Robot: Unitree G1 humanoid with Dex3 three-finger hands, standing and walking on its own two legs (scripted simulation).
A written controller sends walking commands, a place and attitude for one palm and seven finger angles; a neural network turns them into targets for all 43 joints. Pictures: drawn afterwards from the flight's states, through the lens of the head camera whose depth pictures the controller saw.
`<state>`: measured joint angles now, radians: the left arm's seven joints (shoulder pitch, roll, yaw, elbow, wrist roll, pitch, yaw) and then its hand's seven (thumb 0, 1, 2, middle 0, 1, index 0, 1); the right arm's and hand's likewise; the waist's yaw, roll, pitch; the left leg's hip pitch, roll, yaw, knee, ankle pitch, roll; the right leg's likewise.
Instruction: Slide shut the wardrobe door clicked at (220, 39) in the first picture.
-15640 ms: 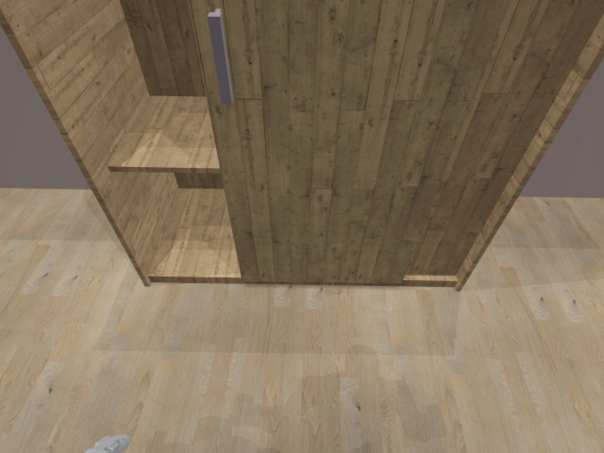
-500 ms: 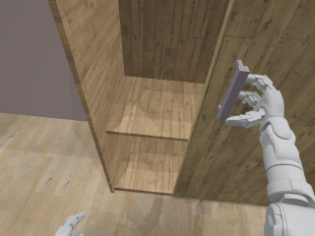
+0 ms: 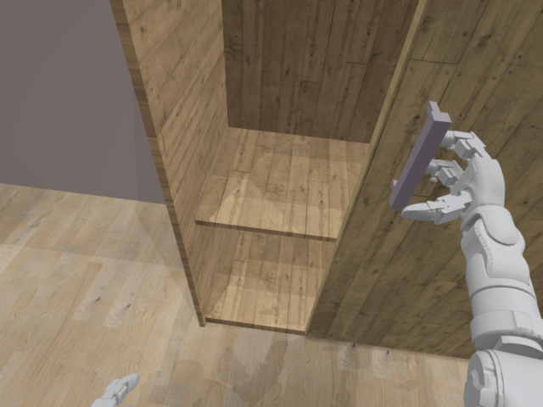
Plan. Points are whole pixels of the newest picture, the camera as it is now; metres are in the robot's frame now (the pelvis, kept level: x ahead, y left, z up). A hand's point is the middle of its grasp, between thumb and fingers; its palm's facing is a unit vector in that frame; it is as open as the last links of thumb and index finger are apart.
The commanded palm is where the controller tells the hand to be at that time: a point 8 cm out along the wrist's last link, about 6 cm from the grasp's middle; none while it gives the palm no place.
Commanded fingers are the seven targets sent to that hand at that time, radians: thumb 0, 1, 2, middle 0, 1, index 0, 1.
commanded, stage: slide the fingers in behind the handle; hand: right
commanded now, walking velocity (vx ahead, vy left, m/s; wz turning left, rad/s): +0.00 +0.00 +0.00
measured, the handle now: (413, 158) +0.47 -0.16 +0.15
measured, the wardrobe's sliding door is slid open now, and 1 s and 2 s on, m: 0.37 0.37 0.37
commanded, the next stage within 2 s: move the hooked fingers beside the handle in 0.14 s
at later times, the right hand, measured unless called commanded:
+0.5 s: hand (431, 178) +0.43 -0.18 +0.15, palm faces +0.04 +1.00 -0.01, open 13.6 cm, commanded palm +0.40 -0.23 +0.15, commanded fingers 0.00 0.50 -0.30 0.30 1.20 0.30 1.20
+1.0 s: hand (449, 183) +0.42 -0.21 +0.15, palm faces +0.07 +1.00 -0.01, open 13.8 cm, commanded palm +0.39 -0.25 +0.15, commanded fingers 0.00 0.50 -0.30 0.30 1.20 0.30 1.20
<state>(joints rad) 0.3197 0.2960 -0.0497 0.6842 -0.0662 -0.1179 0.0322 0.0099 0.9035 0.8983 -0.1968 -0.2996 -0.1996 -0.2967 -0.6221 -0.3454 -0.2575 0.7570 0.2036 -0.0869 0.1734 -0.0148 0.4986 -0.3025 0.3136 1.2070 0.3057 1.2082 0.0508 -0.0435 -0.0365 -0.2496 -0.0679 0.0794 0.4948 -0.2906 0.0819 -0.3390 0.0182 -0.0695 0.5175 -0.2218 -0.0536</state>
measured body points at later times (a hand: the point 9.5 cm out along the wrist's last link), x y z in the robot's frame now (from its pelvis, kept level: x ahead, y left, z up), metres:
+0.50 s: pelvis +0.01 -0.01 +0.00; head +0.02 +0.01 +0.45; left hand +0.13 +0.24 -0.11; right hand +0.42 -0.23 +0.16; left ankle -0.02 +0.06 -0.73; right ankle +0.03 -0.09 -0.73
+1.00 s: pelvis +0.00 -0.01 +0.00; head +0.01 +0.00 +0.45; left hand +0.11 +0.25 -0.11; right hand +0.41 -0.26 +0.16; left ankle -0.02 +0.06 -0.73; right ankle +0.03 -0.09 -0.73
